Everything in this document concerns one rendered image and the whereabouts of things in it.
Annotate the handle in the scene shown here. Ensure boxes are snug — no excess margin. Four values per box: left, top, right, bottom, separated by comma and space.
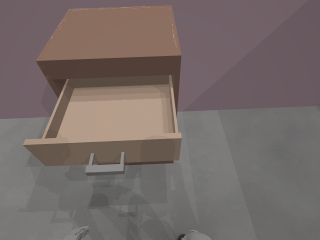
85, 152, 125, 176

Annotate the cabinet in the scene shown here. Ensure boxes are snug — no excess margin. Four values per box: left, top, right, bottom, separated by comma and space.
36, 5, 182, 166

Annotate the drawer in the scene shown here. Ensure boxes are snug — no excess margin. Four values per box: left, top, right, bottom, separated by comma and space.
23, 75, 182, 167

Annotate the robot left hand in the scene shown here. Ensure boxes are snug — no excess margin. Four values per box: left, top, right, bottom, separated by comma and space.
63, 226, 90, 240

